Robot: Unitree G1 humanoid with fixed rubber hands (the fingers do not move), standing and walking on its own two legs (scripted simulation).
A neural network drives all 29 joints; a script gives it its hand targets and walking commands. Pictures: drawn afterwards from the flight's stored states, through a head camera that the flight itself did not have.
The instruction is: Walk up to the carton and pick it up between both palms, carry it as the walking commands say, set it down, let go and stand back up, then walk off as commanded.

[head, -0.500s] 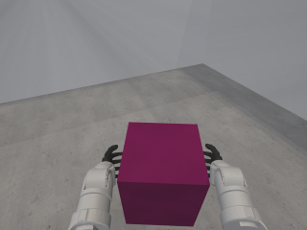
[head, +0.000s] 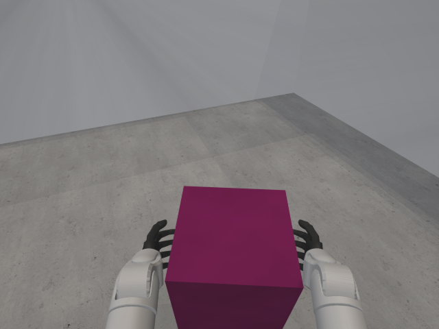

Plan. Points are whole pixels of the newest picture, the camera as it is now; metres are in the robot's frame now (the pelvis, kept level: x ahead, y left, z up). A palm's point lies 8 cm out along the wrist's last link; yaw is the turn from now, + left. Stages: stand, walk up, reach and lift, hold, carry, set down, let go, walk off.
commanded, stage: reach and lift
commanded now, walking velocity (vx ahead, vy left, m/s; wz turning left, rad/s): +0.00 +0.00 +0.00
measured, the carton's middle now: (231, 263) +0.31 -0.01 -0.02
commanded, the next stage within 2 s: hold in 0.20 s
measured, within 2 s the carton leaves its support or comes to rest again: neither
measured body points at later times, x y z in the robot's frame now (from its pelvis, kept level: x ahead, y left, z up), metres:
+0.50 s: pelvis -0.02 +0.00 +0.00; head -0.09 -0.01 +0.44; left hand +0.28 +0.14 +0.05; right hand +0.27 -0.16 +0.04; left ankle -0.01 +0.09 -0.73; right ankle +0.03 -0.14 -0.73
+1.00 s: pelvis +0.01 -0.01 +0.00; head +0.00 -0.02 +0.45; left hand +0.32 +0.14 +0.09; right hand +0.32 -0.17 +0.09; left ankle -0.01 +0.09 -0.73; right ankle +0.03 -0.14 -0.73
